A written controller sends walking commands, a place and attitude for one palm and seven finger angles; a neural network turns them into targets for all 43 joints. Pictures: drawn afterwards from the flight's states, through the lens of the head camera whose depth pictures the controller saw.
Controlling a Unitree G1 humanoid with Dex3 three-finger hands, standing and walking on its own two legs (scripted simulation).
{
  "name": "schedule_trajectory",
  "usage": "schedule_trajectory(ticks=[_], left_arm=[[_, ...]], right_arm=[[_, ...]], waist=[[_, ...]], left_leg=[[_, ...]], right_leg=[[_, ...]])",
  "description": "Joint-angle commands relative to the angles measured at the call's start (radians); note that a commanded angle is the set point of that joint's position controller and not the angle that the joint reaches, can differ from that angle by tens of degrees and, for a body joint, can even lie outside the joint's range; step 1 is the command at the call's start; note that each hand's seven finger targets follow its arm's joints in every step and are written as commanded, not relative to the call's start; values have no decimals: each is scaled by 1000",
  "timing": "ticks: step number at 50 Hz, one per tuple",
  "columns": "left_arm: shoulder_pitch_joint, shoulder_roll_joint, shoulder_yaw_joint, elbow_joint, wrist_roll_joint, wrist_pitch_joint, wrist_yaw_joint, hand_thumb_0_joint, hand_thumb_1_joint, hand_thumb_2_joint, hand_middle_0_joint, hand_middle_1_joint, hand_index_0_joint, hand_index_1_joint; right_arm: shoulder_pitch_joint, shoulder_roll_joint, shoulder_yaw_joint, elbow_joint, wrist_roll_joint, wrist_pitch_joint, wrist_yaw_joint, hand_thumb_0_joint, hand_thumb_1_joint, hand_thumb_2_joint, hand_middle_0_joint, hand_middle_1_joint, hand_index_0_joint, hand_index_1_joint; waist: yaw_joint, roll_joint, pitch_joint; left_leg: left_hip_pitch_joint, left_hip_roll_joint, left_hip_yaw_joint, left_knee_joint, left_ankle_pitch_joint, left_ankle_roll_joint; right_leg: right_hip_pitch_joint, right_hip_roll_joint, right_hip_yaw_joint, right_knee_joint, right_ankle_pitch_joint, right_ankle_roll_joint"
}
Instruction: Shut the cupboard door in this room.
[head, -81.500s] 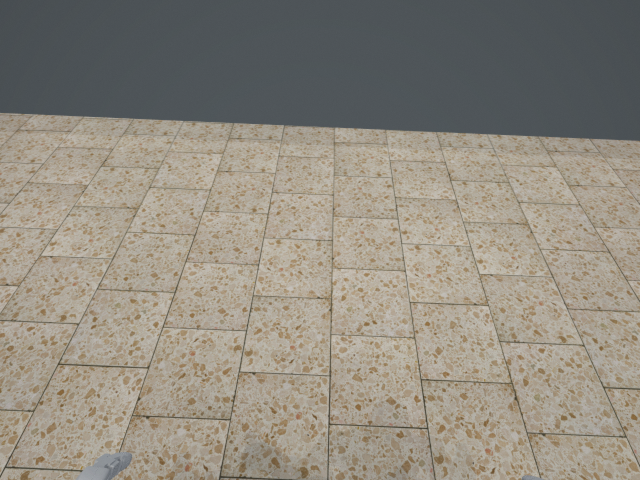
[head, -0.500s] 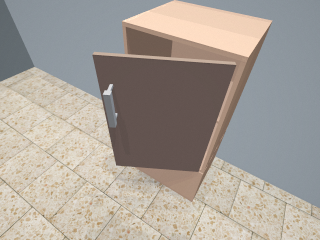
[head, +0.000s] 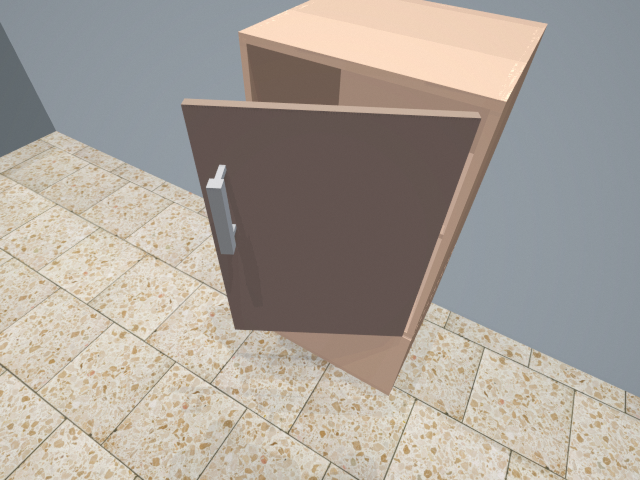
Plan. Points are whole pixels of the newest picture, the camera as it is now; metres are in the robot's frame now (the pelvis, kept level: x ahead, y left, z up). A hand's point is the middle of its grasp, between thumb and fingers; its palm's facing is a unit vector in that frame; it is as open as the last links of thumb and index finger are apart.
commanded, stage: shuffle to correct the standing spot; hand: left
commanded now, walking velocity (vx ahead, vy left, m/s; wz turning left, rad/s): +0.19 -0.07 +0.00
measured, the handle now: (224, 210) +0.50 +0.19 +0.05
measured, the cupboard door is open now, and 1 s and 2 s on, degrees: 29 29 29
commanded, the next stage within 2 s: come to a stop and stand still in 0.10 s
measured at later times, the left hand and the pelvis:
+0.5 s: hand out of the picture +0.13 +0.20 -0.17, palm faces +0.01 -0.98 -0.20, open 7.3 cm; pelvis +0.07 +0.01 +0.01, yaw -1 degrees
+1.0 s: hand out of the picture +0.10 +0.20 -0.18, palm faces +0.07 -0.99 -0.15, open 7.2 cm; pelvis +0.03 +0.03 +0.00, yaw +0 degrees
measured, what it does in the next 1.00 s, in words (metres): steps on the spot: right foot, then left foot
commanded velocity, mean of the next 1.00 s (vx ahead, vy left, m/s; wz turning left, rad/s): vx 0.00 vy -0.02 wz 0.00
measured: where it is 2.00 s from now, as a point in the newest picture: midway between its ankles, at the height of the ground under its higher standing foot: outside the picture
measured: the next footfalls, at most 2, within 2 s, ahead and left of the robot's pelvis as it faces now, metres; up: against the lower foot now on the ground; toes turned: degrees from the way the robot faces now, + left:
right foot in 0.62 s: +0.17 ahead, -0.13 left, +0.00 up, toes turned -5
left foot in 0.90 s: +0.07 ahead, +0.12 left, +0.00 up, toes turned -2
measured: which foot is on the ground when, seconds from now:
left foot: down 0.00-0.64, up 0.66-0.88, down 0.90-1.00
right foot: down 0.00-0.20, up 0.22-0.60, down 0.62-0.94, up 0.96-1.00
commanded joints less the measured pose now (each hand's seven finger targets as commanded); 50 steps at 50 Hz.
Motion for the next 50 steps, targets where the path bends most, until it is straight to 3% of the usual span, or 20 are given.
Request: schedule_trajectory(ticks=[1, 4, 7, 8, 10, 12, 14, 18, 25, 29, 30, 31, 32, 38, 40, 44, 46, 47, 48, 50], left_arm=[[121, 91, 17, -15, -7, -23, 14, 0, 900, 900, -200, -300, -200, -300], [130, 124, 31, -10, -13, -27, 24, 0, 900, 900, -200, -300, -200, -300], [70, 109, 32, -26, -10, -29, 23, 0, 900, 900, -200, -300, -200, -300], [40, 81, 25, -32, -10, -26, 19, 0, 900, 900, -200, -300, -200, -300], [-45, 41, 10, -76, -4, -25, 17, 0, 900, 900, -200, -300, -200, -300], [-88, 69, 20, -83, 1, -15, 23, 0, 900, 900, -200, -300, -200, -300], [-96, 31, 18, -77, -5, -9, 18, 0, 900, 900, -200, -300, -200, -300], [-101, 21, 18, -86, -13, 22, 17, 0, 900, 900, -200, -300, -200, -300], [-230, 74, 34, -158, -9, 38, 17, 0, 900, 900, -200, -300, -200, -300], [-128, 111, 43, -144, -9, 17, 20, 0, 900, 900, -200, -300, -200, -300], [-101, 153, 49, -134, -6, 7, 27, 0, 900, 900, -200, -300, -200, -300], [-62, 200, 58, -119, -6, -2, 35, 0, 900, 900, -200, -300, -200, -300], [-63, 206, 52, -117, -15, -8, 36, 0, 900, 900, -200, -300, -200, -300], [-273, 193, 53, -202, 3, 16, 40, 0, 900, 900, -200, -300, -200, -300], [-251, 211, 58, -199, 7, 20, 38, 0, 900, 900, -200, -300, -200, -300], [-259, 203, 58, -196, -3, 28, 29, 0, 900, 900, -200, -300, -200, -300], [-244, 119, 39, -209, -15, 38, 19, 0, 900, 900, -200, -300, -200, -300], [-271, 99, 37, -211, -16, 37, 18, 0, 900, 900, -200, -300, -200, -300], [-284, 111, 35, -191, -3, 41, 18, 0, 900, 900, -200, -300, -200, -300], [-199, 106, 38, -165, 3, 38, 3, 0, 900, 900, -200, -300, -200, -300]], right_arm=[[-28, -59, -13, -70, 3, -29, -5, 0, -900, -900, 200, 300, 200, 300], [-43, -29, -11, -83, -1, -30, 0, 0, -900, -900, 200, 300, 200, 300], [8, -10, -7, -64, 1, -44, 1, 0, -900, -900, 200, 300, 200, 300], [68, -26, -9, -35, 2, -50, -2, 0, -900, -900, 200, 300, 200, 300], [270, -137, -37, 32, -13, -58, -25, 0, -900, -900, 200, 300, 200, 300], [258, -87, -6, 42, -15, -55, -41, 0, -900, -900, 200, 300, 200, 300], [172, -89, -1, 3, -16, -53, -45, 0, -900, -900, 200, 300, 200, 300], [78, -82, -1, -28, -5, -48, -50, 0, -900, -900, 200, 300, 200, 300], [76, -109, -38, -38, -11, -15, -53, 0, -900, -900, 200, 300, 200, 300], [40, -124, -54, -53, 2, -4, -41, 0, -900, -900, 200, 300, 200, 300], [56, -99, -55, -60, 8, -2, -35, 0, -900, -900, 200, 300, 200, 300], [66, -57, -55, -73, 15, 2, -30, 0, -900, -900, 200, 300, 200, 300], [36, -51, -54, -89, 20, 17, -33, 0, -900, -900, 200, 300, 200, 300], [3, -30, -48, -84, 2, 51, -7, 0, -900, -900, 200, 300, 200, 300], [-22, -33, -44, -94, 0, 42, -1, 0, -900, -900, 200, 300, 200, 300], [41, -29, -33, -78, -3, 25, 3, 0, -900, -900, 200, 300, 200, 300], [17, -110, -40, -100, -16, 10, 1, 0, -900, -900, 200, 300, 200, 300], [-55, -143, -36, -129, -26, 10, 0, 0, -900, -900, 200, 300, 200, 300], [-126, -137, -31, -138, -25, -1, -1, 0, -900, -900, 200, 300, 200, 300], [-155, -131, -30, -154, -20, -10, -10, 0, -900, -900, 200, 300, 200, 300]], waist=[[32, -119, 182], [21, -209, 158], [-23, -94, 109], [-45, -16, 93], [-112, 292, 78], [-78, 134, 123], [-44, 50, 128], [-1, 132, 79], [-24, 142, 94], [40, 62, 1], [38, -30, -49], [39, -183, -112], [38, -178, -113], [-15, -154, -9], [9, -119, -17], [-29, -111, -11], [-20, 179, 70], [-11, 254, 135], [-5, 304, 174], [31, 171, 166]], left_leg=[[-230, 74, -98, -59, -197, -15], [-236, 44, -6, 138, -100, -35], [-54, 56, -2, -8, -30, -36], [61, 94, -59, -83, 57, -24], [329, 395, -448, -243, 477, 100], [267, 413, -351, -195, 894, 119], [184, 355, -231, -181, 948, 112], [129, 261, -102, -182, 985, 47], [160, 292, -137, -128, 1001, 68], [140, 235, -115, 47, 839, 14], [66, 162, -80, 163, 613, -26], [-89, 44, -10, 339, 59, -75], [-126, 5, -65, 474, -337, -83], [-90, 46, -74, 460, -204, -100], [-59, 42, -54, 342, -187, -102], [136, 26, -17, -48, -34, -91], [-6, 198, -292, -285, -222, -26], [-226, 298, -397, -414, -361, 34], [-310, 305, -431, -482, -389, 53], [-232, 283, -381, -444, -300, 65]], right_leg=[[10, -133, 215, -197, -194, -103], [10, -237, 333, -288, -209, -165], [-58, -172, 188, -161, -4, -137], [-126, -99, 103, -53, 29, -96], [-429, 30, -74, 357, -213, -6], [-464, -30, 25, 537, -226, -11], [-388, -50, 16, 512, -172, 1], [-250, -31, -23, 357, 12, 22], [-208, -4, -55, 201, -15, -1], [13, -24, -51, -71, 263, -9], [119, -118, 25, -85, 615, -43], [245, -311, 210, -35, 1068, -155], [196, -412, 241, -76, 1160, -254], [-105, -256, 137, -204, 328, -188], [-114, -247, 167, -220, 165, -181], [-220, -185, 155, -199, -173, -95], [-246, -41, 40, -19, -190, -2], [-134, 3, -23, 100, -101, 21], [-91, -16, 13, 205, -76, 23], [-150, 0, 32, 335, -76, 10]])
